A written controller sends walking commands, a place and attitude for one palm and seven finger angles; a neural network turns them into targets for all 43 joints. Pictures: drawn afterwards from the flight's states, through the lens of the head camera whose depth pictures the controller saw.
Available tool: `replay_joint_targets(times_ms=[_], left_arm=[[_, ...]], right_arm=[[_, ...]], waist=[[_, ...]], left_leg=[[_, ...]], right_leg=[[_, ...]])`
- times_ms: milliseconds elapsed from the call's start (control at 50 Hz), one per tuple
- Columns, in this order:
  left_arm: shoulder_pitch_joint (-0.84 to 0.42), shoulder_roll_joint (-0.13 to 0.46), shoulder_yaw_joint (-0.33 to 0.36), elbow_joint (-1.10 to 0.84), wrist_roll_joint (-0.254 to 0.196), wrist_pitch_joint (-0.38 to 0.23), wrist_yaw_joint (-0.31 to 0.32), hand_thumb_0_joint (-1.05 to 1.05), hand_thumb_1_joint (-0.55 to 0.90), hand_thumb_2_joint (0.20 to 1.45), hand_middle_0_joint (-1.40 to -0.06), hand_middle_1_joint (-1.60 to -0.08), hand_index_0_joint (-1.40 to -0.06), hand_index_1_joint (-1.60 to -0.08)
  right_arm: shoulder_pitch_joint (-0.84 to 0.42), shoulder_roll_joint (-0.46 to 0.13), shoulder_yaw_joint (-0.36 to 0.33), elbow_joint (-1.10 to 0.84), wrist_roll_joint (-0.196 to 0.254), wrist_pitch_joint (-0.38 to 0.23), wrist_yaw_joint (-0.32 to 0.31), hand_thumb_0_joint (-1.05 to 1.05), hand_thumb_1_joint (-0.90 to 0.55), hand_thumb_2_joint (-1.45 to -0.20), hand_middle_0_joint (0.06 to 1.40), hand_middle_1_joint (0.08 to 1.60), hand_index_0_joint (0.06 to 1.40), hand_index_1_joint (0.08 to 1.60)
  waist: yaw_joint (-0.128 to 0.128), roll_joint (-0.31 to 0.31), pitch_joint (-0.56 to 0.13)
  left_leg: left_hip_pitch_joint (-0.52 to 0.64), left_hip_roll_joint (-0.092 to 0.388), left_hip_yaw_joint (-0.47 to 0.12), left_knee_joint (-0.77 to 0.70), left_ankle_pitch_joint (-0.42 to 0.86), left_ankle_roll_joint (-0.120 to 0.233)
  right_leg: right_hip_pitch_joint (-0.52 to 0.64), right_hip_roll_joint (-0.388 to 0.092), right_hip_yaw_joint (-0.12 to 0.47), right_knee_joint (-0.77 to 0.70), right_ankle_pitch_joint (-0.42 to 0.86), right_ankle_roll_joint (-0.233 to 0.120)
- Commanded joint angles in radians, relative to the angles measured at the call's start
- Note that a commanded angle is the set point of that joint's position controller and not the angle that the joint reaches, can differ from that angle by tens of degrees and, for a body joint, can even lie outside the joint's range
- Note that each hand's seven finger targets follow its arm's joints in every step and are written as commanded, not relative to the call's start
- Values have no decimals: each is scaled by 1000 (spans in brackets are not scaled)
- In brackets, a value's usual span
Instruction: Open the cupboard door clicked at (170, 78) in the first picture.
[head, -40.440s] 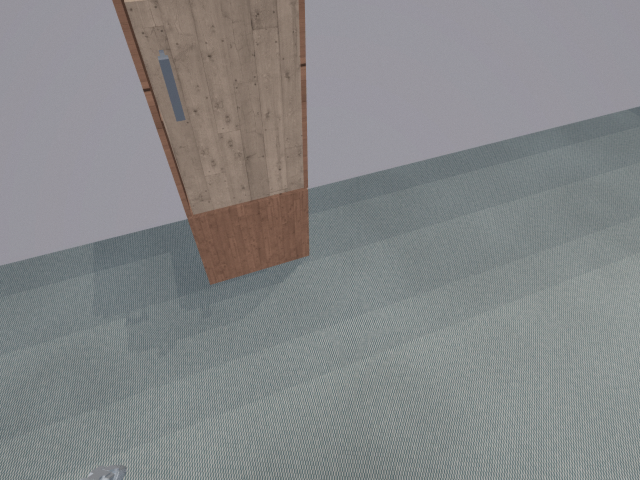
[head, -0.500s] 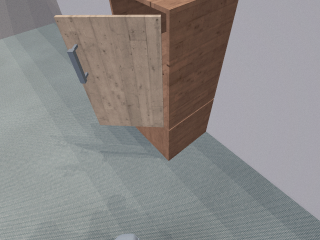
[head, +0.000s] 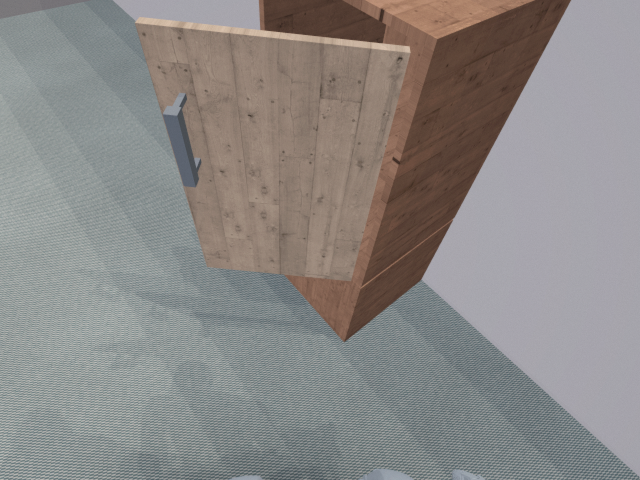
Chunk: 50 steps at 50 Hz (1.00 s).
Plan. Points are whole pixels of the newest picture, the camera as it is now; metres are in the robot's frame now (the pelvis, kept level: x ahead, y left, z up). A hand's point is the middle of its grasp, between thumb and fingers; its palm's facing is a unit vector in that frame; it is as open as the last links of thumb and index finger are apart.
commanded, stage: come to a stop and stand still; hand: left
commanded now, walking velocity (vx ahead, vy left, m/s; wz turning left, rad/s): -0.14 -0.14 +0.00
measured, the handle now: (186, 141) +0.58 +0.28 +0.05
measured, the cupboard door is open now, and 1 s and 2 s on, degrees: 46 46 46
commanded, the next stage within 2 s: look again from close up in 0.78 s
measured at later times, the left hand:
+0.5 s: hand out of the picture +0.08 +0.11 -0.17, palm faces -0.02 -0.97 -0.22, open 7.3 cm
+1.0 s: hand out of the picture -0.01 +0.08 -0.18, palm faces +0.01 -0.99 -0.17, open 7.4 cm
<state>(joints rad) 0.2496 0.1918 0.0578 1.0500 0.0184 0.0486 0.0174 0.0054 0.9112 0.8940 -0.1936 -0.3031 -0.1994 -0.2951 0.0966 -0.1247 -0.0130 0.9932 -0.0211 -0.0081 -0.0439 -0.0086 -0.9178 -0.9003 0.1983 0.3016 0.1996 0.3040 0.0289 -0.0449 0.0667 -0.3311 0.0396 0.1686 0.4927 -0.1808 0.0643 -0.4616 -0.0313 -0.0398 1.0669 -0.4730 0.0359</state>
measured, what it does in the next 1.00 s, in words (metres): steps on the spot: right foot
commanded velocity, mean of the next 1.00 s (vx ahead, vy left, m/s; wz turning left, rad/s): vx -0.01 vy -0.01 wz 0.00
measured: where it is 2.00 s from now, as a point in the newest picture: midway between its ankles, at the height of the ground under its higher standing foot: outside the picture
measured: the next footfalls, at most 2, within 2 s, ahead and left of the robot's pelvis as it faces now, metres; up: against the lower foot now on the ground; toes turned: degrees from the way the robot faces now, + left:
right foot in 0.32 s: -0.01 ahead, -0.18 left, +0.00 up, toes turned -4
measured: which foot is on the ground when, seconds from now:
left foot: down 0.00-1.00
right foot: up 0.00-0.30, down 0.32-1.00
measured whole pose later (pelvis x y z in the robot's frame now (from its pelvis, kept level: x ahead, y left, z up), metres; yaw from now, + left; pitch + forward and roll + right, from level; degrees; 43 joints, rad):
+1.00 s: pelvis +0.02 -0.07 +0.00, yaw -1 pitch +0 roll -1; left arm 0.35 0.10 -0.01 1.11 0.02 -0.04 0.05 0.00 0.91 0.89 -0.20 -0.30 -0.20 -0.30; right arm 0.25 -0.18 -0.02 1.06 -0.01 -0.01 -0.02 0.01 -0.91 -0.90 0.19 0.30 0.19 0.30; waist -0.01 0.02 0.04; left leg -0.28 0.07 0.03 0.57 -0.29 -0.01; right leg -0.13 0.02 -0.05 0.49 -0.36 -0.02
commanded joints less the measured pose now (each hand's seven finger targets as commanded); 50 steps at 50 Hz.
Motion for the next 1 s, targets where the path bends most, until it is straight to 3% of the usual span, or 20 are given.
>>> replay_joint_targets(times_ms=[0,160,200,240,260,280,300,320,340,380,440,520,620,740,840,860,880,900,940,980], left_arm=[[70,66,30,-72,5,18,-2,0,900,900,-200,-300,-200,-300],[-50,46,9,-128,7,11,-8,0,900,900,-200,-300,-200,-300],[-42,48,3,-125,3,1,-6,0,900,900,-200,-300,-200,-300],[7,68,3,-103,1,-12,-2,0,900,900,-200,-300,-200,-300],[21,100,6,-97,2,-21,2,0,900,900,-200,-300,-200,-300],[5,155,11,-97,6,-31,9,0,900,900,-200,-300,-200,-300],[-34,193,5,-103,6,-35,11,0,900,900,-200,-300,-200,-300],[-64,189,-1,-104,6,-41,12,0,900,900,-200,-300,-200,-300],[-87,164,-4,-93,3,-48,19,0,900,900,-200,-300,-200,-300],[-100,134,-16,-71,-6,-54,19,0,900,900,-200,-300,-200,-300],[-46,95,-22,-45,-16,-54,20,0,900,900,-200,-300,-200,-300],[-24,90,-17,-15,-17,-43,17,0,900,900,-200,-300,-200,-300],[-7,84,-20,10,-16,-51,14,0,900,900,-200,-300,-200,-300],[37,58,-24,31,-14,-58,15,0,900,900,-200,-300,-200,-300],[77,43,-27,51,-14,-62,17,0,900,900,-200,-300,-200,-300],[207,67,-31,75,11,-98,59,0,900,900,-200,-300,-200,-300],[157,102,-31,29,11,-111,55,0,900,900,-200,-300,-200,-300],[138,91,-32,12,13,-115,52,0,900,900,-200,-300,-200,-300],[126,98,-24,-15,3,-120,49,0,900,900,-200,-300,-200,-300],[166,67,-28,-17,-4,-108,49,0,900,900,-200,-300,-200,-300]], right_arm=[[122,-224,-66,-8,-2,5,-24,0,-900,-900,200,300,200,300],[152,-236,-79,0,-14,17,4,0,-900,-900,200,300,200,300],[166,-250,-85,4,-13,20,11,0,-900,-900,200,300,200,300],[166,-242,-84,8,-4,22,17,0,-900,-900,200,300,200,300],[177,-213,-81,9,3,22,22,0,-900,-900,200,300,200,300],[185,-162,-72,-3,9,24,27,0,-900,-900,200,300,200,300],[170,-114,-52,-15,10,30,36,0,-900,-900,200,300,200,300],[141,-114,-49,-22,6,38,37,0,-900,-900,200,300,200,300],[154,-106,-45,-9,1,43,32,0,-900,-900,200,300,200,300],[207,-122,-41,38,1,38,26,0,-900,-900,200,300,200,300],[235,-139,-35,81,4,18,17,0,-900,-900,200,300,200,300],[223,-129,-30,113,3,17,10,0,-900,-900,200,300,200,300],[227,-115,-30,126,2,23,12,0,-900,-900,200,300,200,300],[222,-102,-25,130,4,18,9,0,-900,-900,200,300,200,300],[211,-102,-21,132,7,11,3,0,-900,-900,200,300,200,300],[84,-128,-17,46,17,-11,18,0,-900,-900,200,300,200,300],[145,-65,-11,8,14,-4,27,0,-900,-900,200,300,200,300],[177,-65,-11,5,13,-6,28,0,-900,-900,200,300,200,300],[233,-80,-9,14,12,-18,29,0,-900,-900,200,300,200,300],[245,-125,-12,15,10,-27,18,0,-900,-900,200,300,200,300]], waist=[[-31,137,-145],[-60,238,-106],[-59,248,-135],[-28,193,-139],[-24,121,-139],[-37,-37,-117],[-48,-140,-79],[-43,-133,-71],[-59,-193,-78],[-73,-160,-73],[-52,-30,-80],[-43,98,-11],[-49,2,18],[-45,11,23],[-37,18,3],[26,-39,54],[-47,-48,5],[-51,-53,-60],[-65,31,-167],[-46,70,-166]], left_leg=[[168,354,-257,-171,448,123],[104,291,-244,-200,184,86],[116,276,-254,-185,141,75],[66,229,-220,-119,113,30],[26,178,-189,-75,52,-14],[-49,101,-118,12,-90,-71],[-46,22,-76,83,-231,-101],[-9,7,-96,138,-249,-99],[3,9,-106,141,-217,-97],[40,8,-118,97,-103,-101],[157,69,-160,-23,227,-82],[120,76,-175,-60,159,-78],[145,60,-162,-71,58,-84],[168,65,-159,-88,69,-77],[188,70,-158,-86,127,-72],[59,52,-111,174,38,-92],[-3,23,-143,185,-174,-66],[5,26,-130,168,-181,-60],[90,4,-115,31,-2,-50],[168,69,-160,77,337,-21]], right_leg=[[-52,-25,76,77,46,15],[92,-8,-11,-251,15,-2],[155,2,-30,-371,37,-13],[293,8,-48,-604,206,-19],[354,-31,-1,-708,256,-33],[358,-181,158,-778,268,-88],[256,-288,222,-820,282,-147],[189,-277,195,-808,349,-165],[216,-229,165,-773,472,-158],[267,-187,98,-684,667,-136],[258,-104,50,-634,553,-72],[265,-88,69,-701,357,-66],[226,-95,86,-779,243,-76],[232,-81,83,-794,258,-75],[267,-81,67,-769,380,-72],[237,-155,191,-766,938,1],[306,-192,160,-702,1012,-46],[348,-168,134,-657,977,-96],[434,-117,76,-543,1013,-106],[344,-70,60,-531,773,-81]])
